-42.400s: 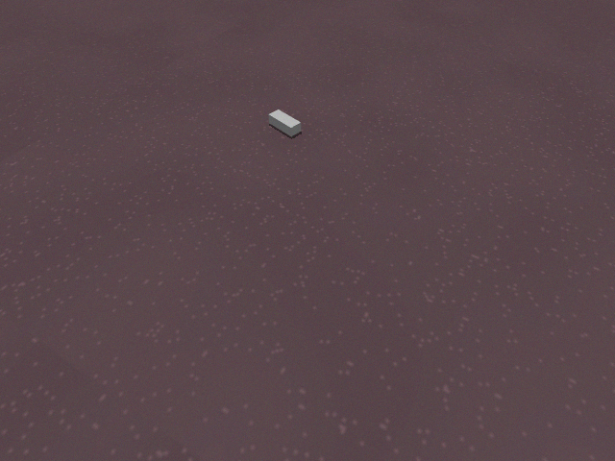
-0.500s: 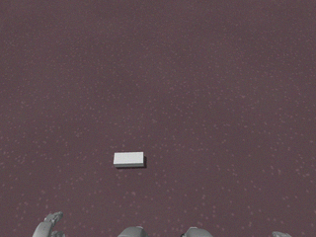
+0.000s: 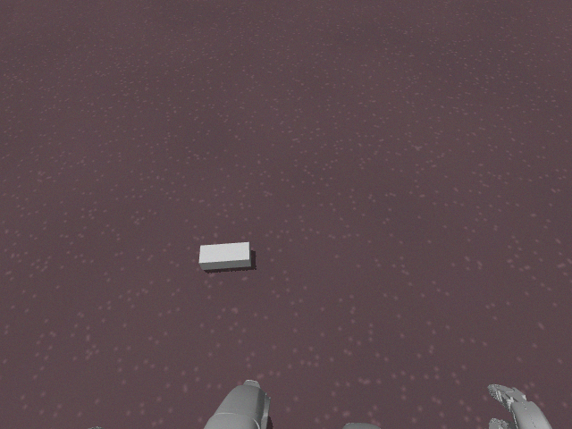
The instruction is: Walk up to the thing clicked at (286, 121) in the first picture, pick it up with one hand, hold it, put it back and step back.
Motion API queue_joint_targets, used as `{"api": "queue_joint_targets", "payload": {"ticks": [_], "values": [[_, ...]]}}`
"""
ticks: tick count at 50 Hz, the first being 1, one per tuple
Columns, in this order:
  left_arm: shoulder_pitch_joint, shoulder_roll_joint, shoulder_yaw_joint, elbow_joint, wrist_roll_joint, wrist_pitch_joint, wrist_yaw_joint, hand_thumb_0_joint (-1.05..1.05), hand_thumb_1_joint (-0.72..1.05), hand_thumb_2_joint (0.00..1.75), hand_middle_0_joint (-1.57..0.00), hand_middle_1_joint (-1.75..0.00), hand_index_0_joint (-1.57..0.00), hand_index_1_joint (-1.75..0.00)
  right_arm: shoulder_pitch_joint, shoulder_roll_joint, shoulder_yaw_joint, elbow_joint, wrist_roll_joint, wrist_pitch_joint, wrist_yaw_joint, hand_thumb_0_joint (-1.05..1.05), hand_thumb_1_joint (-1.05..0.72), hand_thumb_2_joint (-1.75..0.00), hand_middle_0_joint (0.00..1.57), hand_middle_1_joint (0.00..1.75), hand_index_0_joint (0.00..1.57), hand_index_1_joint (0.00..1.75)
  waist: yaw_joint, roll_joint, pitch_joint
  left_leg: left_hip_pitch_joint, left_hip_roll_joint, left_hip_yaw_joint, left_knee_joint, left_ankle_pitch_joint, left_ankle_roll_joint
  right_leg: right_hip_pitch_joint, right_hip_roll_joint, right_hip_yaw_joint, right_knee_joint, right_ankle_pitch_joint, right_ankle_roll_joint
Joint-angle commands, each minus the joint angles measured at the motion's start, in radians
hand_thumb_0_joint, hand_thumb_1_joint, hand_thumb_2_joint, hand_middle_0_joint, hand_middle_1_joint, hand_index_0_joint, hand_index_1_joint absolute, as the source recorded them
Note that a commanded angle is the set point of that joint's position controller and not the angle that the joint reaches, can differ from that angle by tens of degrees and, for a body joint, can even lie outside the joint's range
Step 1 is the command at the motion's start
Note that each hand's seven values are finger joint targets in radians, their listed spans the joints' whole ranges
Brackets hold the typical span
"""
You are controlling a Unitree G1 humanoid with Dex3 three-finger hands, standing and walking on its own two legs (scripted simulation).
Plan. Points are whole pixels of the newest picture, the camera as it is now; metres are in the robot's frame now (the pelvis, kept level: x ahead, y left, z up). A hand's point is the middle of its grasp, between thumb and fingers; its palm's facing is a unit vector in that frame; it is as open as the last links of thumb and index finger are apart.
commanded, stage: step back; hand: left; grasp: from above
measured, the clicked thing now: (225, 256) +0.75 +0.29 -0.72
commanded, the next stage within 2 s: stand in 1.80 s
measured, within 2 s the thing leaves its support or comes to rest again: neither
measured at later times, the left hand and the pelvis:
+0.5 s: hand out of the picture -0.07 +0.26 -0.14, palm faces +0.05 -0.92 -0.39, open 7.4 cm; pelvis -0.17 -0.01 +0.01, yaw +2 degrees
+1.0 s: hand out of the picture -0.29 +0.25 -0.12, palm faces +0.13 -0.88 -0.46, open 7.4 cm; pelvis -0.32 -0.04 +0.01, yaw +8 degrees
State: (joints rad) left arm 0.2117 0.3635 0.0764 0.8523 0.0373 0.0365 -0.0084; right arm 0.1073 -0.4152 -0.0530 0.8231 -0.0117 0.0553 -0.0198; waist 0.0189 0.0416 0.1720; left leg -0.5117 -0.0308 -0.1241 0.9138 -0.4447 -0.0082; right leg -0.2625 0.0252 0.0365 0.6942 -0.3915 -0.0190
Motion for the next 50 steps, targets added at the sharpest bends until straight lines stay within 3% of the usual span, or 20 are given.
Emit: {"api": "queue_joint_targets", "payload": {"ticks": [1,7,12,13,14,15,19,25,29,30,31,32,33,35,36,41,44,48,49,50], "values": [[-0.160,0.275,0.080,-0.140,0.003,-0.034,0.036,0.00,0.90,0.90,-0.20,-0.30,-0.20,-0.30,0.080,-0.172,-0.054,-0.043,0.019,-0.025,-0.018,0.00,-0.90,-0.90,0.20,0.30,0.20,0.30,-0.057,-0.166,-0.116,0.037,-0.089,-0.051,0.331,-0.035,0.008,-0.115,-0.267,0.212,-0.268,0.441,-0.192],[-0.016,0.256,0.071,-0.133,0.006,-0.024,0.053,0.00,0.90,0.90,-0.20,-0.30,-0.20,-0.30,0.050,-0.143,-0.038,-0.062,-0.001,-0.034,-0.016,0.00,-0.90,-0.90,0.20,0.30,0.20,0.30,0.041,-0.226,-0.194,0.006,-0.032,0.033,0.013,-0.098,-0.011,0.204,-0.284,0.200,-0.173,0.649,-0.201],[-0.082,0.253,0.051,-0.161,-0.021,-0.003,0.046,0.00,0.90,0.90,-0.20,-0.30,-0.20,-0.30,0.178,-0.150,-0.056,-0.004,-0.010,-0.043,-0.006,0.00,-0.90,-0.90,0.20,0.30,0.20,0.30,-0.028,-0.188,-0.264,0.282,0.008,0.109,-0.488,0.232,0.033,0.114,-0.243,0.162,-0.044,0.561,-0.121],[-0.061,0.222,0.039,-0.168,-0.024,0.000,0.042,0.00,0.90,0.90,-0.20,-0.30,-0.20,-0.30,0.162,-0.196,-0.071,-0.014,-0.024,-0.046,-0.007,0.00,-0.90,-0.90,0.20,0.30,0.20,0.30,-0.019,-0.091,-0.272,0.368,0.133,-0.075,-0.512,0.340,0.081,-0.037,-0.181,0.133,0.024,0.386,-0.065],[-0.082,0.196,0.029,-0.179,-0.032,-0.001,0.044,0.00,0.90,0.90,-0.20,-0.30,-0.20,-0.30,0.092,-0.315,-0.087,-0.039,-0.021,-0.039,0.004,0.00,-0.90,-0.90,0.20,0.30,0.20,0.30,-0.020,0.172,-0.237,0.333,0.339,-0.327,-0.545,0.453,0.219,-0.193,0.018,-0.024,0.187,-0.013,-0.003],[-0.145,0.233,0.058,-0.168,-0.020,0.002,0.059,0.00,0.90,0.90,-0.20,-0.30,-0.20,-0.30,0.087,-0.346,-0.095,-0.048,-0.025,-0.042,0.009,0.00,-0.90,-0.90,0.20,0.30,0.20,0.30,-0.076,0.194,-0.206,0.189,0.439,-0.444,-0.579,0.533,0.333,-0.152,0.045,0.071,0.417,-0.295,0.010],[-0.033,0.222,0.056,-0.099,-0.036,0.008,0.051,0.00,0.90,0.90,-0.20,-0.30,-0.20,-0.30,-0.012,-0.217,-0.058,-0.055,-0.024,-0.047,-0.012,0.00,-0.90,-0.90,0.20,0.30,0.20,0.30,0.019,0.066,-0.171,0.247,0.290,-0.129,-0.481,0.631,0.243,-0.217,0.070,0.144,0.609,-0.136,-0.003],[-0.047,0.195,0.047,-0.089,-0.022,-0.011,0.033,0.00,0.90,0.90,-0.20,-0.30,-0.20,-0.30,0.060,-0.210,-0.060,-0.058,-0.030,-0.028,-0.002,0.00,-0.90,-0.90,0.20,0.30,0.20,0.30,-0.049,0.149,-0.197,0.385,0.274,-0.110,-0.449,0.594,0.264,-0.143,0.020,0.010,0.198,-0.149,0.047],[0.121,0.191,0.044,0.001,-0.016,-0.026,0.030,0.00,0.90,0.90,-0.20,-0.30,-0.20,-0.30,-0.027,-0.236,-0.060,-0.079,-0.007,0.000,0.007,0.00,-0.90,-0.90,0.20,0.30,0.20,0.30,0.029,0.165,-0.287,0.272,0.234,-0.060,-0.378,0.411,0.171,0.106,0.006,-0.067,-0.240,0.085,-0.002],[0.117,0.228,0.057,0.004,-0.001,-0.030,0.032,0.00,0.90,0.90,-0.20,-0.30,-0.20,-0.30,-0.019,-0.192,-0.047,-0.079,-0.004,0.002,0.009,0.00,-0.90,-0.90,0.20,0.30,0.20,0.30,0.023,0.077,-0.255,0.117,0.173,-0.034,-0.308,0.250,0.108,0.166,-0.046,0.052,-0.264,0.095,-0.026],[0.101,0.324,0.087,-0.013,0.013,-0.035,0.032,0.00,0.90,0.90,-0.20,-0.30,-0.20,-0.30,0.005,-0.119,-0.027,-0.091,0.000,-0.001,0.008,0.00,-0.90,-0.90,0.20,0.30,0.20,0.30,0.019,-0.206,-0.204,-0.125,-0.012,0.026,-0.105,-0.017,0.035,0.196,-0.251,0.365,-0.334,0.038,-0.088],[0.032,0.431,0.107,-0.055,0.018,-0.031,0.036,0.00,0.90,0.90,-0.20,-0.30,-0.20,-0.30,-0.066,-0.139,-0.044,-0.111,-0.007,0.002,-0.013,0.00,-0.90,-0.90,0.20,0.30,0.20,0.30,0.085,-0.311,-0.154,-0.068,-0.058,-0.057,0.132,-0.182,0.002,-0.098,-0.487,0.585,-0.423,0.083,-0.278],[-0.022,0.396,0.099,-0.074,0.007,-0.039,0.041,0.00,0.90,0.90,-0.20,-0.30,-0.20,-0.30,-0.057,-0.183,-0.059,-0.092,-0.006,0.007,-0.013,0.00,-0.90,-0.90,0.20,0.30,0.20,0.30,0.043,-0.212,-0.101,-0.020,-0.036,-0.136,0.268,-0.141,-0.009,-0.203,-0.480,0.550,-0.425,0.087,-0.289],[-0.154,0.288,0.063,-0.085,0.003,-0.047,0.047,0.00,0.90,0.90,-0.20,-0.30,-0.20,-0.30,0.044,-0.171,-0.052,-0.030,0.003,0.003,-0.011,0.00,-0.90,-0.90,0.20,0.30,0.20,0.30,-0.055,-0.078,-0.088,0.004,-0.087,-0.114,0.329,0.008,0.002,-0.164,-0.276,0.221,-0.308,0.250,-0.150],[-0.160,0.274,0.069,-0.083,0.010,-0.049,0.047,0.00,0.90,0.90,-0.20,-0.30,-0.20,-0.30,0.078,-0.167,-0.052,-0.016,0.003,-0.002,-0.008,0.00,-0.90,-0.90,0.20,0.30,0.20,0.30,-0.055,-0.139,-0.111,0.018,-0.088,-0.073,0.336,0.028,-0.007,-0.139,-0.254,0.187,-0.309,0.168,-0.144],[-0.020,0.283,0.085,-0.051,0.019,-0.064,0.037,0.00,0.90,0.90,-0.20,-0.30,-0.20,-0.30,0.051,-0.189,-0.054,-0.007,-0.020,-0.022,0.010,0.00,-0.90,-0.90,0.20,0.30,0.20,0.30,0.046,-0.189,-0.140,-0.084,0.001,-0.017,0.078,-0.005,-0.031,0.140,-0.281,0.290,-0.368,-0.346,-0.153],[0.041,0.303,0.087,-0.019,0.017,-0.066,0.026,0.00,0.90,0.90,-0.20,-0.30,-0.20,-0.30,0.019,-0.174,-0.051,0.011,-0.028,-0.037,0.025,0.00,-0.90,-0.90,0.20,0.30,0.20,0.30,0.081,-0.227,-0.118,0.014,0.005,0.042,-0.133,-0.115,-0.017,0.116,-0.295,0.291,-0.397,-0.398,-0.158],[-0.048,0.295,0.070,-0.030,0.010,-0.044,0.012,0.00,0.90,0.90,-0.20,-0.30,-0.20,-0.30,0.206,-0.155,-0.061,0.117,-0.018,-0.056,0.039,0.00,-0.90,-0.90,0.20,0.30,0.20,0.30,-0.026,-0.201,-0.142,0.396,-0.012,0.183,-0.491,0.044,0.042,-0.109,-0.235,0.125,-0.352,-0.326,-0.105],[-0.024,0.245,0.048,-0.029,0.012,-0.039,0.010,0.00,0.90,0.90,-0.20,-0.30,-0.20,-0.30,0.244,-0.167,-0.070,0.137,-0.026,-0.063,0.035,0.00,-0.90,-0.90,0.20,0.30,0.20,0.30,-0.048,-0.089,-0.143,0.515,-0.001,0.129,-0.563,0.017,0.051,-0.216,-0.168,0.044,-0.228,-0.336,-0.060],[-0.046,0.178,0.025,-0.044,-0.001,-0.042,0.007,0.00,0.90,0.90,-0.20,-0.30,-0.20,-0.30,0.253,-0.248,-0.088,0.124,-0.040,-0.071,0.030,0.00,-0.90,-0.90,0.20,0.30,0.20,0.30,-0.072,0.140,-0.116,0.557,0.218,-0.289,-0.693,-0.338,0.124,-0.442,-0.045,-0.059,-0.017,-0.253,0.035]]}}
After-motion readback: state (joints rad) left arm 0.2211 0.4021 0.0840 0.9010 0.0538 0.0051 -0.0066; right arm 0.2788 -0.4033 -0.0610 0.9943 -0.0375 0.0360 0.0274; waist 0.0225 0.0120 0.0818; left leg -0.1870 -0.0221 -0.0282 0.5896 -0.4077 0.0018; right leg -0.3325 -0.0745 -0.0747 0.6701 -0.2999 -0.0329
